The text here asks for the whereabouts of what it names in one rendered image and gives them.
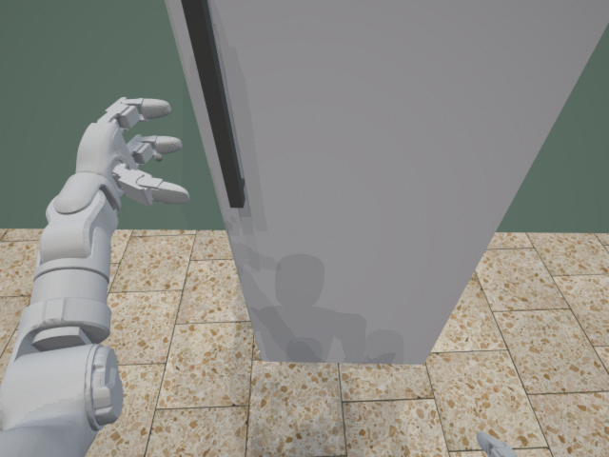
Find robot left hand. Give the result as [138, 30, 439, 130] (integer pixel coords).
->
[75, 97, 189, 206]

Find robot right hand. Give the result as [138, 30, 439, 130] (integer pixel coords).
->
[477, 431, 518, 457]

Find fridge door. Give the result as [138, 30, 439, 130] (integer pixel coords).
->
[168, 0, 609, 365]

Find left robot upper arm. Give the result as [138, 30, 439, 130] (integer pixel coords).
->
[0, 344, 124, 457]

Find robot left forearm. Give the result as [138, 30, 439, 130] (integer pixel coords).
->
[0, 172, 122, 431]

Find handle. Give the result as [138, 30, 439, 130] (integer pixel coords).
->
[181, 0, 245, 208]

